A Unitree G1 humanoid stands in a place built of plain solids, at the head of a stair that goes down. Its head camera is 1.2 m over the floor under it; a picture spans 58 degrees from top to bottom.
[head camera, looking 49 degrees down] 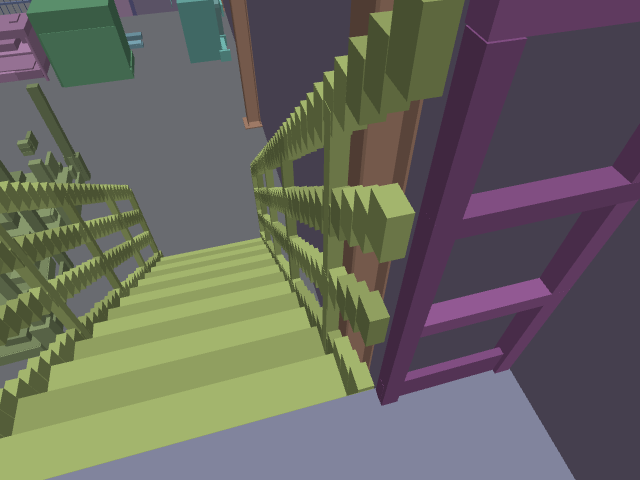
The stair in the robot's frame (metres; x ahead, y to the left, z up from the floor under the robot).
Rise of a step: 0.20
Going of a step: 0.23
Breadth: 1.24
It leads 15 degrees to the left of straight ahead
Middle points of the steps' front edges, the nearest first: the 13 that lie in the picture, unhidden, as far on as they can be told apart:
0.32 0.45 0.00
0.54 0.51 -0.20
0.76 0.57 -0.40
0.99 0.63 -0.60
1.21 0.69 -0.80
1.43 0.75 -1.00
1.65 0.81 -1.20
1.87 0.87 -1.40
2.09 0.93 -1.60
2.31 0.99 -1.80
2.53 1.06 -2.00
2.75 1.12 -2.20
2.97 1.18 -2.40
